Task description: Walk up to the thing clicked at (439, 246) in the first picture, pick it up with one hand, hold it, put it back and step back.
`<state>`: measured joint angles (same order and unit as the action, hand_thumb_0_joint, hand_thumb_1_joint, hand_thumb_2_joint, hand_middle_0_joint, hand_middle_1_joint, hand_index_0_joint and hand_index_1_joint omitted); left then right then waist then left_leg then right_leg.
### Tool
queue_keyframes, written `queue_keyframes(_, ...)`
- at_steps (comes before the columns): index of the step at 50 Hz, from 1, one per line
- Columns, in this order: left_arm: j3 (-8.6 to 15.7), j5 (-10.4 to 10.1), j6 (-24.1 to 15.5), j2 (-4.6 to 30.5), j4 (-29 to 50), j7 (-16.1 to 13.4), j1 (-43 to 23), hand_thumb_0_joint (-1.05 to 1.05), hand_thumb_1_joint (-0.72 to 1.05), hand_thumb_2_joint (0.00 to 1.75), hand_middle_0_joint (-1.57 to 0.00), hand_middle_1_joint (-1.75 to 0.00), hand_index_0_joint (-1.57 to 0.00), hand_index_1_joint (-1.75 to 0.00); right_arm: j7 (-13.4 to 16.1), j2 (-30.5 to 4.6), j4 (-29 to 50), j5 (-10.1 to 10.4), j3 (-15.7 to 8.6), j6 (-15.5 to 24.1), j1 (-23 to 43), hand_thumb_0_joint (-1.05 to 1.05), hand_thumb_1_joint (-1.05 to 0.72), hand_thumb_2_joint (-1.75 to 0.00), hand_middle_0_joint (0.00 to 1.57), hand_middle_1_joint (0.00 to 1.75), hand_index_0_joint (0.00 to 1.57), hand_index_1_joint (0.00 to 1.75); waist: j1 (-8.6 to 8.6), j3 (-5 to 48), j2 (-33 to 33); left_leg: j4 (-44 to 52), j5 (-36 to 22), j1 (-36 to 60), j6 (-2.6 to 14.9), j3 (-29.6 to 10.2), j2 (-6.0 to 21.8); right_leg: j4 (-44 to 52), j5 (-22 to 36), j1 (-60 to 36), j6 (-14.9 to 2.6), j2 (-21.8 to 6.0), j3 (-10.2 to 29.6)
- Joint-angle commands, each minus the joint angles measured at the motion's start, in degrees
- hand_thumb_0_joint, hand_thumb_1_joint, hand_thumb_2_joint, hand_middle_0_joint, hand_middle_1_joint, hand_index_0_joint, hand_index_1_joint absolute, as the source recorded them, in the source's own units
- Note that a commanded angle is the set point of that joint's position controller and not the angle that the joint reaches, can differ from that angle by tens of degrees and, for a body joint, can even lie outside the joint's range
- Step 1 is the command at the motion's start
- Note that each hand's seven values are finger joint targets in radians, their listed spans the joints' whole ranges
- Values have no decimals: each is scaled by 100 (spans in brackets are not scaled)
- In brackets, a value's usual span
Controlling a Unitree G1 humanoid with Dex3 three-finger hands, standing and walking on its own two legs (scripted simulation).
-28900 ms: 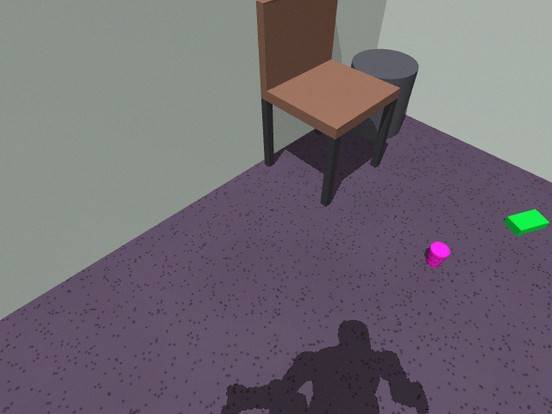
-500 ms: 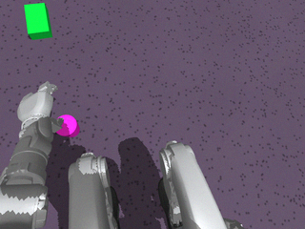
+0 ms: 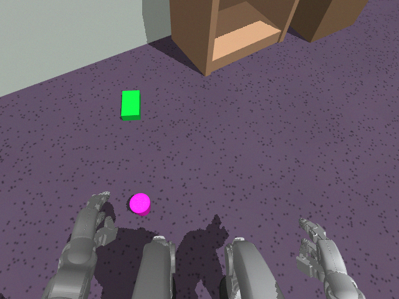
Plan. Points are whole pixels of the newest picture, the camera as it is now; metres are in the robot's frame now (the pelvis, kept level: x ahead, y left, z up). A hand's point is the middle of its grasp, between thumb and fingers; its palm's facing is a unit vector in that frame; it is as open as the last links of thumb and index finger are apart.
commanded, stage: home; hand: left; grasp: from above
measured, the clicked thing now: (141, 206) +0.45 +0.22 -0.53
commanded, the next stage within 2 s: none
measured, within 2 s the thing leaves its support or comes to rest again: neither
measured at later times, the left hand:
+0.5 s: hand (73, 250) +0.22 +0.19 +0.08, palm faces +0.09 -0.97 -0.21, open 7.4 cm
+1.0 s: hand (70, 263) +0.21 +0.19 +0.09, palm faces +0.09 -0.98 -0.20, open 7.4 cm
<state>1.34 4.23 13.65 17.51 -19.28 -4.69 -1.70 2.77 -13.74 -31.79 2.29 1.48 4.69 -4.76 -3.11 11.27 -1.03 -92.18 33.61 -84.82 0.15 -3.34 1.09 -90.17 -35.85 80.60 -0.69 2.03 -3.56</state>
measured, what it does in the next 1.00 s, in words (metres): rises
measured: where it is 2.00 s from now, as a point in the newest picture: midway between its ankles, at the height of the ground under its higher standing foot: outside the picture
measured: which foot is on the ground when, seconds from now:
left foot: down 0.00-1.00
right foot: down 0.00-1.00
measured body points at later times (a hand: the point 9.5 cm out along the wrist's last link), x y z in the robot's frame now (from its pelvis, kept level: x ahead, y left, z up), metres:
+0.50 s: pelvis +0.06 +0.01 +0.14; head +0.08 +0.02 +0.59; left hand +0.21 +0.24 +0.10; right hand +0.21 -0.24 +0.07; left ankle +0.07 +0.11 -0.54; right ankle +0.06 -0.12 -0.54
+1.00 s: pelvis +0.06 +0.01 +0.14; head +0.07 +0.01 +0.59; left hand +0.20 +0.24 +0.11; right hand +0.23 -0.23 +0.08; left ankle +0.07 +0.11 -0.54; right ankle +0.06 -0.12 -0.54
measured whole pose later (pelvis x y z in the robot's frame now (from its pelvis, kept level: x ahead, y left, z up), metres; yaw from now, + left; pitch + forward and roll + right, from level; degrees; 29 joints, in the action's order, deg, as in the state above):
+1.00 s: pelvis +0.06 +0.01 +0.14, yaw +3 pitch +9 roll -3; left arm 1.3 -3.0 24.4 12.9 6.1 -1.2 28.8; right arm 10.5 -12.9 -29.5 0.7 3.1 12.9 -17.0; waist -2.3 8.8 -2.2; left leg -57.0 26.3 -40.0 0.6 -2.8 0.3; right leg -53.5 -27.5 35.2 -0.1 1.3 -2.7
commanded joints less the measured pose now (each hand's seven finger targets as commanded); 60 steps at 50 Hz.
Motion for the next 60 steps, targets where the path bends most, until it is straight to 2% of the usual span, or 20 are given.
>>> queue_keyframes(1,384,-432,94,559,1487,-128,-222,0,90,90,-20,-30,-20,-30,255,-775,655,52,-261,278,-393,0,-90,-90,20,30,20,30,-155,1992,-418,2127,-296,2766,138,-134,-2,2154,714,-1858,-100,43,175)
queue_keyframes(3,505,-561,224,565,1658,-129,39,0,90,90,-20,-30,-20,-30,357,-738,691,57,-221,312,-440,0,-90,-90,20,30,20,30,-137,1855,-417,2407,-523,3072,133,-149,-8,2440,890,-2214,-93,41,153)
queue_keyframes(5,403,-658,322,373,1828,-98,375,0,90,90,-20,-30,-20,-30,448,-659,719,56,-160,368,-509,0,-90,-90,20,30,20,30,-168,1714,-417,2623,-858,3338,127,-87,-22,2689,1157,-2555,-90,34,138)
queue_keyframes(7,529,-740,420,389,1945,-93,812,0,90,90,-20,-30,-20,-30,532,-636,743,47,-136,420,-612,0,-90,-90,20,30,20,30,-85,1563,-433,2872,-1174,3662,122,-52,-31,2947,1413,-2904,-86,33,128)
queue_keyframes(9,466,-779,473,301,2220,-70,1036,0,90,90,-20,-30,-20,-30,601,-590,799,30,-112,470,-676,0,-90,-90,20,30,20,30,-151,1468,-388,3077,-1469,3916,126,3,-54,3225,1681,-3277,-68,33,115)
queue_keyframes(14,428,-783,616,159,2719,-36,2014,0,90,90,-20,-30,-20,-30,729,-526,954,-34,-124,579,-954,0,-90,-90,20,30,20,30,-90,1210,-321,3634,-2090,4633,112,48,-76,3805,2259,-4031,-39,26,86)
queue_keyframes(17,422,-804,692,140,3174,-19,2453,0,90,90,-20,-30,-20,-30,784,-488,1060,-51,-119,645,-978,0,-90,-90,20,30,20,30,-14,900,-367,3965,-2084,4888,110,40,-78,4132,2240,-4299,-21,32,42)
queue_keyframes(22,340,-802,810,52,3503,72,2954,0,90,90,-20,-30,-20,-30,839,-503,1161,-80,-140,781,-984,0,-90,-90,20,30,20,30,-16,449,-248,4339,-1916,5089,110,-22,-59,4433,2019,-4429,-24,54,-21)
queue_keyframes(27,296,-793,903,52,3651,197,3089,0,90,90,-20,-30,-20,-30,863,-571,1219,-111,-185,924,-954,0,-90,-90,20,30,20,30,-18,208,-153,4462,-1999,5229,111,-31,-51,4540,2044,-4488,-7,42,-58)
queue_keyframes(32,335,-756,873,112,3635,295,2842,0,90,90,-20,-30,-20,-30,851,-633,1190,-150,-219,1053,-953,0,-90,-90,20,30,20,30,-38,113,-181,4473,-1896,5217,103,-35,-61,4544,1948,-4456,-1,15,-35)
queue_keyframes(35,343,-737,858,121,3621,329,2862,0,90,90,-20,-30,-20,-30,838,-626,1182,-166,-212,1104,-899,0,-90,-90,20,30,20,30,28,59,-183,4492,-1727,5199,108,5,-86,4592,1812,-4492,14,0,-10)
queue_keyframes(43,416,-722,788,219,3842,305,2739,0,90,90,-20,-30,-20,-30,834,-619,1107,-182,-209,1162,-872,0,-90,-90,20,30,20,30,52,237,-271,4449,-1803,5281,112,36,-103,4576,1900,-4603,9,-13,28)
queue_keyframes(47,330,-704,838,103,3521,296,3031,0,90,90,-20,-30,-20,-30,844,-603,1132,-169,-194,1154,-857,0,-90,-90,20,30,20,30,52,200,-145,4415,-1864,5247,123,45,-110,4582,1960,-4587,14,-21,46)
queue_keyframes(49,338,-725,822,145,3682,296,2920,0,90,90,-20,-30,-20,-30,847,-618,1120,-169,-203,1160,-873,0,-90,-90,20,30,20,30,58,340,-120,4381,-1929,5291,126,58,-112,4574,2026,-4633,20,-23,62)
queue_keyframes(53,360,-719,822,153,3627,286,2901,0,90,90,-20,-30,-20,-30,857,-625,1123,-171,-198,1179,-831,0,-90,-90,20,30,20,30,112,89,-120,4505,-1547,5162,118,15,-91,4608,1663,-4557,16,-19,20)
queue_keyframes(54,364,-721,810,166,3738,288,2856,0,90,90,-20,-30,-20,-30,855,-624,1113,-166,-214,1195,-854,0,-90,-90,20,30,20,30,78,258,-141,4512,-1605,5216,116,-18,-83,4563,1708,-4578,3,-2,17)
queue_keyframes(56,334,-729,819,138,3585,300,2939,0,90,90,-20,-30,-20,-30,852,-623,1108,-159,-194,1191,-821,0,-90,-90,20,30,20,30,93,31,-186,4542,-1502,5132,115,-14,-81,4587,1637,-4502,9,-12,20)
queue_keyframes(58,365,-709,831,143,3549,296,2972,0,90,90,-20,-30,-20,-30,863,-611,1105,-170,-206,1204,-854,0,-90,-90,20,30,20,30,95,125,-214,4507,-1570,5170,107,-3,-77,4561,1670,-4481,4,-11,23)
queue_keyframes(59,384,-747,795,187,3794,306,2817,0,90,90,-20,-30,-20,-30,863,-626,1097,-174,-224,1208,-881,0,-90,-90,20,30,20,30,85,228,-174,4472,-1621,5199,113,19,-83,4567,1720,-4553,9,-9,33)
queue_keyframes(60,359,-735,825,140,3547,308,3012,0,90,90,-20,-30,-20,-30,860,-619,1081,-168,-209,1204,-867,0,-90,-90,20,30,20,30,95,154,-137,4477,-1614,5176,114,10,-81,4580,1712,-4528,16,-7,22)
